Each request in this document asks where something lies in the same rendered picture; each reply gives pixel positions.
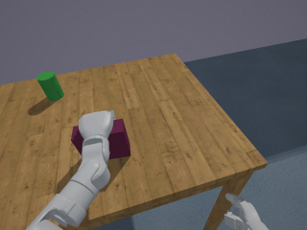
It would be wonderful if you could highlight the table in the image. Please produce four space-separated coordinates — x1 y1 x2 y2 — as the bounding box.
0 53 268 230

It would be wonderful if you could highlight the left robot forearm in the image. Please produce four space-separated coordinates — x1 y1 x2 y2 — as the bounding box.
26 135 110 230

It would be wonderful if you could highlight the left robot upper arm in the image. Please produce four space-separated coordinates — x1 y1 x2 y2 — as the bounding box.
33 218 63 230

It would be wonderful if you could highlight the right robot forearm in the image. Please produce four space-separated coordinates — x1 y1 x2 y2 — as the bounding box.
245 219 269 230

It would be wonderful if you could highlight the left robot hand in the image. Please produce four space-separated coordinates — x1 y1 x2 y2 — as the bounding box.
78 110 116 154

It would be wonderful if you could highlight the sponge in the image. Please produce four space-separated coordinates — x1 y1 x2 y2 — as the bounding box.
71 118 131 160

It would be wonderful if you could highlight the right robot hand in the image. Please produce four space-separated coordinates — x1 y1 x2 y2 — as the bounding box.
224 193 261 230

